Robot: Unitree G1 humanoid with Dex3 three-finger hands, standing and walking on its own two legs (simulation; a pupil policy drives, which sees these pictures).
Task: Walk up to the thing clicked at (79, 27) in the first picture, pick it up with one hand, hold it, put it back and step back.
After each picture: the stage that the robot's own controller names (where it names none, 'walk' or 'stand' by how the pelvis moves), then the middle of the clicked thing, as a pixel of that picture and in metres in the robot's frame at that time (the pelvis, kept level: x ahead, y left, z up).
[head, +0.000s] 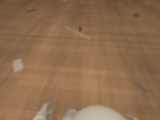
stand; (80, 29) +2.14 +0.33 -0.72
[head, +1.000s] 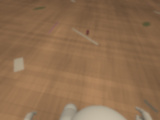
walk; (87, 32) +2.01 +0.13 -0.70
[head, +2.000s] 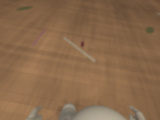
walk; (82, 44) +1.39 +0.14 -0.71
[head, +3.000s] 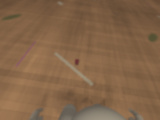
walk; (76, 62) +0.91 +0.18 -0.71
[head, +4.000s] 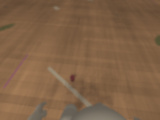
walk; (72, 78) +0.58 +0.22 -0.70
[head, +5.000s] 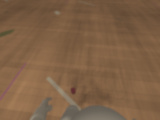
walk; (73, 90) +0.41 +0.20 -0.70
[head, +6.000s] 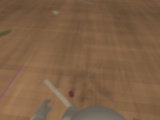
stand; (71, 94) +0.35 +0.21 -0.71
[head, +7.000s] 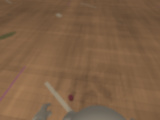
stand; (71, 97) +0.32 +0.22 -0.72
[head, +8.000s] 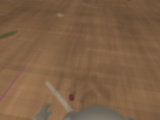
stand; (71, 97) +0.33 +0.21 -0.72
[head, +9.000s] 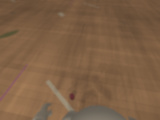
stand; (71, 96) +0.34 +0.21 -0.72
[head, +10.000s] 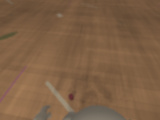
stand; (71, 97) +0.34 +0.22 -0.72
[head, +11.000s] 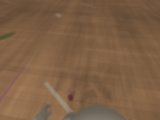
stand; (70, 97) +0.33 +0.23 -0.72
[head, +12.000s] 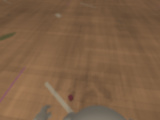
stand; (70, 98) +0.32 +0.23 -0.73
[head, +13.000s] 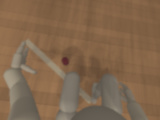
go down; (65, 61) +0.42 +0.21 -0.39
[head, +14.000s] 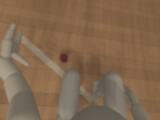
approach; (64, 58) +0.44 +0.21 -0.33
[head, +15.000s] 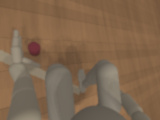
close in; (34, 49) +0.44 +0.24 -0.24
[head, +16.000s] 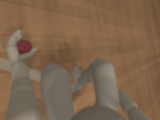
close; (24, 48) +0.43 +0.26 -0.24
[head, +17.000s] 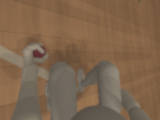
lift; (38, 52) +0.39 +0.23 -0.23
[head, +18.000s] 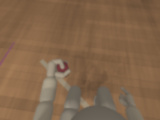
lift; (63, 70) +0.33 +0.18 -0.02
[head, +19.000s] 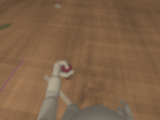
hold; (67, 72) +0.33 +0.17 -0.01
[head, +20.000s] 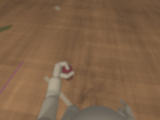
hold; (67, 73) +0.33 +0.17 -0.01
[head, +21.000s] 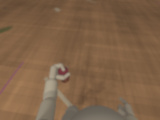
crouch; (64, 75) +0.31 +0.19 -0.02
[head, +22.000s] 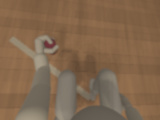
lower; (51, 47) +0.47 +0.22 -0.11
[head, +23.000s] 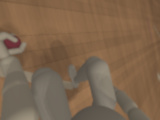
lower; (14, 45) +0.46 +0.25 -0.24
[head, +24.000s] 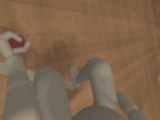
lower; (18, 44) +0.46 +0.25 -0.24
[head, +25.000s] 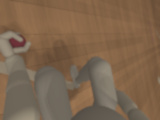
lower; (19, 44) +0.46 +0.24 -0.24
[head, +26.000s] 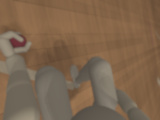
lower; (19, 44) +0.46 +0.24 -0.24
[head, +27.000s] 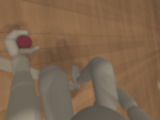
open; (24, 44) +0.45 +0.23 -0.25
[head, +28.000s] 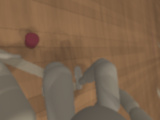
stand; (31, 41) +0.45 +0.23 -0.24
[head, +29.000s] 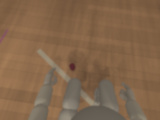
walk; (72, 67) +0.44 +0.17 -0.47
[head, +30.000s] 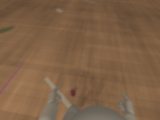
stand; (73, 93) +0.37 +0.17 -0.67
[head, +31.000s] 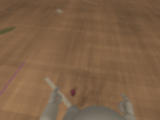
stand; (73, 92) +0.38 +0.18 -0.67
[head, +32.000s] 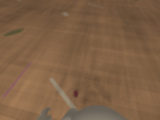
stand; (75, 94) +0.38 +0.16 -0.71
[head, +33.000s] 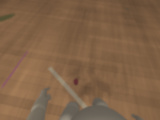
walk; (75, 82) +0.44 +0.13 -0.70
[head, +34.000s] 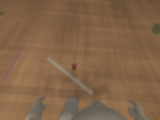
walk; (74, 67) +0.66 +0.20 -0.70
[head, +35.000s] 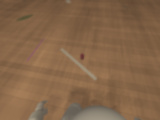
stand; (82, 56) +0.99 +0.19 -0.69
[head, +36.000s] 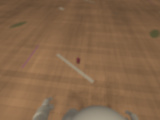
stand; (78, 60) +0.99 +0.22 -0.72
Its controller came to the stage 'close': yes
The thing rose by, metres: 0.70
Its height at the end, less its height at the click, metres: +0.00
